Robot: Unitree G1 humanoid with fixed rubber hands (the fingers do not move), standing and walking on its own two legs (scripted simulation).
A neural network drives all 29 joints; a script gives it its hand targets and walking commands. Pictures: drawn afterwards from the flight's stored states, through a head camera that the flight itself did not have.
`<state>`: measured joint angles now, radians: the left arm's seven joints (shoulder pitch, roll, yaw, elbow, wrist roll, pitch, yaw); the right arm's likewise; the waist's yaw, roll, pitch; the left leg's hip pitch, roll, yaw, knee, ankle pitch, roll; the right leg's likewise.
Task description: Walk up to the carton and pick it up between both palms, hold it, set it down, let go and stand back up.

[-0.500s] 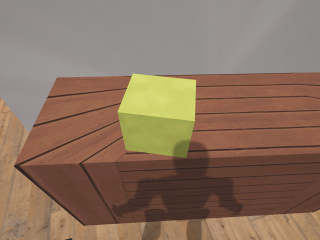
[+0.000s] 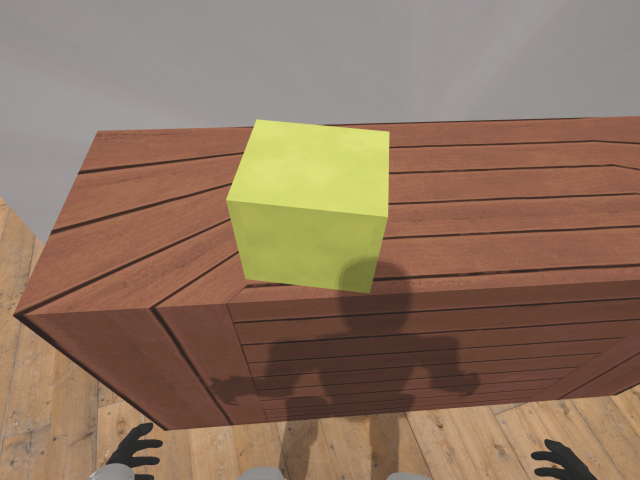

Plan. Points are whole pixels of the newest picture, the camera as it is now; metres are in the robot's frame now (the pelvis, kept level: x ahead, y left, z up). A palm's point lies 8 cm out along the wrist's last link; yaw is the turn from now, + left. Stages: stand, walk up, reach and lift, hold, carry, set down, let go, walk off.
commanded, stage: reach and lift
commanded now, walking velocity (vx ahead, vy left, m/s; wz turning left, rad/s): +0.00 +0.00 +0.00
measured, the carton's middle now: (314, 208) +0.46 +0.04 +0.05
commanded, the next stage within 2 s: none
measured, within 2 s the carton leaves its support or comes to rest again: neither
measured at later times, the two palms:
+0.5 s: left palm (106, 470) +0.14 +0.27 -0.05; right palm (568, 458) +0.15 -0.27 -0.05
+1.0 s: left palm (115, 436) +0.16 +0.25 +0.00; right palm (552, 433) +0.17 -0.22 +0.01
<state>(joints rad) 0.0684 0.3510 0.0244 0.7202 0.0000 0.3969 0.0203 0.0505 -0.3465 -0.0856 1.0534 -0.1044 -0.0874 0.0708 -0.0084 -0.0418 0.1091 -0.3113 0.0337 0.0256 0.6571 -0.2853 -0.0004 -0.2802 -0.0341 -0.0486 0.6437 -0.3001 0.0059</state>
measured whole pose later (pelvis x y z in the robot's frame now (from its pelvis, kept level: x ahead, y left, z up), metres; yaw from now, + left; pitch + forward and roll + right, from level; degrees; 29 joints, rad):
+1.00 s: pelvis +0.00 -0.02 +0.02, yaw +0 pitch +0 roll +1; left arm 0.32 0.35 0.07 0.05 -0.11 0.28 -0.06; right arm 0.44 -0.12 -0.01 -0.04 0.05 0.11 -0.12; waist 0.05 -0.04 0.07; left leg -0.23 0.03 0.04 0.37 -0.14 -0.01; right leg -0.25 -0.03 -0.04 0.46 -0.21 0.01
